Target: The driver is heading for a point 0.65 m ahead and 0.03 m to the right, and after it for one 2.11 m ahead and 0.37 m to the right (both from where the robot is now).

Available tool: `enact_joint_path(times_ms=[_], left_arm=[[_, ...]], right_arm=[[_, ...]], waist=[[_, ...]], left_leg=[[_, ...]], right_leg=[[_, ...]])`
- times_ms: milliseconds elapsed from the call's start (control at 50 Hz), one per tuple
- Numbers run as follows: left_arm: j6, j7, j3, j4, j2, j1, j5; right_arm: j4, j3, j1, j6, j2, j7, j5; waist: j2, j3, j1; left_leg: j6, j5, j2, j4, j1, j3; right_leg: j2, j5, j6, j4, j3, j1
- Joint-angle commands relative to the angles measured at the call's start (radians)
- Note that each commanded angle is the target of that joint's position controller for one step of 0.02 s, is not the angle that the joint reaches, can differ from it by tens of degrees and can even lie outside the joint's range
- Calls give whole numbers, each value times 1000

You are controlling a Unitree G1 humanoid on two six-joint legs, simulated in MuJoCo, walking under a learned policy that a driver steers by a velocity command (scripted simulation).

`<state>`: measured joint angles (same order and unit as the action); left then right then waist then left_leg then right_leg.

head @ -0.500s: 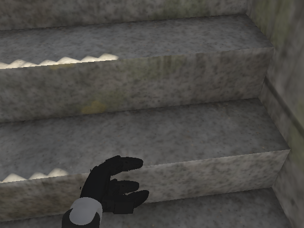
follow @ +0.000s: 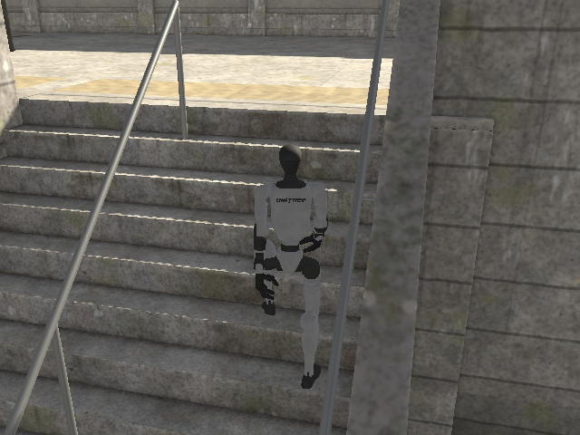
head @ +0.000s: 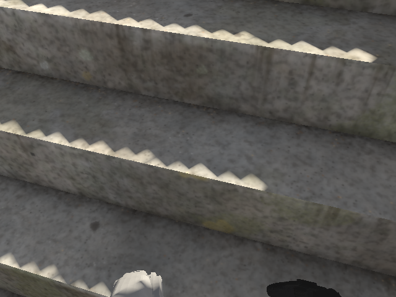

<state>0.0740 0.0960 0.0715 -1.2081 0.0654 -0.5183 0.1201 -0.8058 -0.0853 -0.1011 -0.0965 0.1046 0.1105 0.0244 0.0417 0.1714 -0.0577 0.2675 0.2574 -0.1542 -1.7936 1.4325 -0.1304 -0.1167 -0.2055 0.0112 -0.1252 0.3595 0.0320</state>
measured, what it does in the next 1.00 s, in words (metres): climbs: left foot 0.20 m higher, then right foot 0.21 m higher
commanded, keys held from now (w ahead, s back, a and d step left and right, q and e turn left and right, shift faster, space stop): w+q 0.24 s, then w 0.32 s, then w+e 0.44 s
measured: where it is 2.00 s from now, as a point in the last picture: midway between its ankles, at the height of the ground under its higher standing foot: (175, 7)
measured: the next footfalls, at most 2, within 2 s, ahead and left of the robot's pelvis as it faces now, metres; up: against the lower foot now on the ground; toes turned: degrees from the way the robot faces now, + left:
left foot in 0.06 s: +0.19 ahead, +0.12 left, +0.20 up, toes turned +8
right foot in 0.54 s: +0.39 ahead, -0.05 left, +0.41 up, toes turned +15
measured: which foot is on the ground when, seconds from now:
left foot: up 0.00-0.04, down 0.06-0.58, up 0.60-1.00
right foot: down 0.00-0.10, up 0.12-0.52, down 0.54-1.00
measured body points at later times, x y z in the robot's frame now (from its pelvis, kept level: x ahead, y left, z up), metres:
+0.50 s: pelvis +0.23 +0.04 +0.21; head +0.24 +0.04 +0.66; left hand +0.40 +0.25 +0.11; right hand +0.15 -0.15 +0.06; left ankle +0.16 +0.11 -0.54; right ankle +0.38 -0.06 -0.26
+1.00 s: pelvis +0.47 +0.10 +0.37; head +0.46 +0.09 +0.82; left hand +0.31 +0.23 +0.22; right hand +0.79 -0.02 +0.33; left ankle +0.60 +0.25 -0.07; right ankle +0.35 -0.06 -0.34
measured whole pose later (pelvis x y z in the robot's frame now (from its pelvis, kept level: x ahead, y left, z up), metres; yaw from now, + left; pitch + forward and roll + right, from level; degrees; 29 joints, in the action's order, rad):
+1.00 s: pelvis +0.47 +0.10 +0.37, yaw +6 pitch +6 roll +0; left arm 0.13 0.02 0.02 -1.20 0.06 -0.60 0.11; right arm -0.72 -0.09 -0.12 0.00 0.19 0.03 0.07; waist 0.00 0.16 -0.15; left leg 0.20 0.55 -0.07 -1.95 1.42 0.04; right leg 0.04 -0.53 0.01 -0.58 -0.16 0.16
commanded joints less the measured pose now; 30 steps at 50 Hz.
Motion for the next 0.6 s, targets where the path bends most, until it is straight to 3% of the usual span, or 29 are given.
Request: enact_joint_path(times_ms=[20,40,60,80,100,120,140,160,180,200,220,240,260,280,300,320,340,360,380,420,440,460,480,500,520,540,560,580,600], left_arm=[[43,-5,-53,55,310,-8,-27],[57,5,-72,52,362,-10,-26],[69,0,-96,86,393,13,-49],[67,11,-105,70,364,-18,-36],[65,40,-85,113,271,-97,36],[42,82,-100,129,241,-17,17],[27,93,-107,138,197,15,-27],[22,82,-108,128,149,97,-45],[32,63,-103,149,126,142,-30],[40,31,-96,194,101,210,-32],[37,0,-82,207,73,273,-45],[22,-16,-73,230,84,277,-48],[11,-18,-64,224,67,249,-50],[-2,-7,-63,244,83,292,-78],[-6,-4,-60,274,90,322,-90],[-7,5,-47,289,93,350,-81],[-7,5,-36,322,80,397,-78],[-8,0,-28,352,86,428,-76],[-13,-5,-29,392,114,488,-82],[-39,-22,-31,435,166,578,-107],[-54,-25,-26,435,162,562,-96],[-76,-26,-32,428,167,528,-87],[-96,-17,-51,452,198,560,-79],[-118,-10,-58,498,191,576,-88],[-130,-7,-68,525,212,552,-82],[-133,4,-73,558,236,591,-72],[-132,-8,-88,557,273,542,-77],[-133,-7,-106,471,309,309,-54],[-133,-19,-123,392,314,99,-40]], right_arm=[[151,6,-146,10,15,37,-10],[153,2,-81,7,17,44,-19],[126,23,19,28,74,31,-28],[96,50,144,23,132,-2,-27],[41,59,333,33,194,-52,-40],[-68,98,590,30,294,-73,23],[-131,159,699,58,383,-63,24],[-187,162,667,92,332,-65,11],[-232,146,613,125,249,-53,4],[-239,126,521,146,156,-36,-11],[-236,104,407,145,93,-24,-11],[-249,85,373,141,49,-10,40],[-242,82,329,141,42,-7,36],[-257,86,343,142,62,-8,50],[-270,79,363,153,51,-14,67],[-283,70,412,160,56,-26,75],[-283,64,430,162,71,-30,96],[-304,66,494,160,115,-24,125],[-309,65,546,168,142,-18,135],[-306,50,644,174,148,-13,110],[-294,32,635,167,121,-3,90],[-268,21,559,165,129,11,55],[-250,28,571,188,185,19,15],[-273,43,598,208,272,23,5],[-275,77,618,222,342,16,-18],[-284,110,642,215,379,30,-29],[-299,114,690,211,360,50,26],[-296,128,680,200,327,68,70],[-299,126,628,189,272,84,50]], waist=[[167,-49,146],[237,-17,194],[223,62,210],[216,130,241],[63,367,219],[-104,267,296],[-157,200,303],[-166,18,278],[-156,-51,210],[-93,-109,139],[-47,-115,79],[20,-119,42],[-27,-118,1],[-106,-150,-12],[-98,-160,-31],[-138,-152,-30],[-92,-171,-40],[-62,-166,-25],[-53,-165,-8],[-131,-188,51],[-110,-173,29],[-153,-174,-31],[-209,-92,-26],[-267,-37,-51],[-298,-4,-52],[-328,-14,-26],[-278,93,3],[-168,184,-16],[-74,155,-107]], left_leg=[[31,142,129,168,-355,-115],[9,230,169,378,-429,-102],[-24,238,239,594,-565,-136],[-16,127,278,729,-800,-47],[105,-299,181,717,-1277,328],[153,-211,61,1170,-1470,726],[105,78,-44,1359,-1392,937],[75,144,-49,1364,-1261,913],[48,191,-18,1312,-1177,828],[20,220,9,1302,-1095,784],[0,221,31,1290,-1035,713],[-3,146,31,1328,-995,656],[-18,90,29,1347,-988,595],[-11,51,18,1401,-954,526],[-49,65,38,1423,-926,451],[-51,80,50,1437,-909,421],[-61,117,58,1458,-877,392],[-76,136,63,1454,-877,383],[-81,148,83,1475,-864,332],[-11,14,47,1623,-849,320],[36,-104,12,1652,-798,348],[66,-434,-11,1672,-728,295],[117,-919,-21,1648,-761,278],[132,-1409,-63,1584,-896,279],[135,-1639,-103,1532,-1142,286],[155,-1833,-129,1474,-1327,299],[93,-2072,-85,1316,-1468,215],[69,-1988,-64,1129,-1371,201],[85,-1696,1,939,-1104,252]], right_leg=[[-240,1416,268,1,-19,8],[-271,1742,263,-60,-52,-110],[-254,1855,249,-167,-53,-243],[-234,1799,256,-348,-92,-154],[-174,1461,197,-658,-207,233],[22,364,116,-957,-259,638],[91,306,94,-1499,-509,806],[131,312,91,-1853,-588,975],[139,313,120,-2027,-607,1076],[140,302,149,-2061,-627,1142],[133,288,187,-2051,-637,1182],[115,308,198,-2055,-612,1209],[103,270,213,-2071,-576,1257],[120,96,227,-2268,-526,1285],[123,105,245,-2291,-501,1314],[128,78,268,-2391,-477,1359],[121,113,278,-2352,-457,1369],[101,193,256,-2301,-436,1364],[75,241,221,-2122,-394,1327],[44,194,160,-1924,-330,1234],[59,205,153,-1844,-279,1098],[81,149,136,-1673,-264,890],[154,38,71,-1581,-147,731],[202,-4,38,-1486,-132,653],[254,-155,8,-1276,-104,673],[290,-310,21,-1079,-62,726],[267,-267,98,-1072,-147,693],[213,20,176,-1006,-302,502],[172,-177,234,-804,-551,354]])
Keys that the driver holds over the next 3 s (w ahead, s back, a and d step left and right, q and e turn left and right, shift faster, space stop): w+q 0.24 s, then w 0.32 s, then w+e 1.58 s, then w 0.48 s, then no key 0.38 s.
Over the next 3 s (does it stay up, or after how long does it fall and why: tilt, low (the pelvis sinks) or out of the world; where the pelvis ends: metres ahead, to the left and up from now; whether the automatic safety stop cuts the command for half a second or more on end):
stays up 1.35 -0.13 1.19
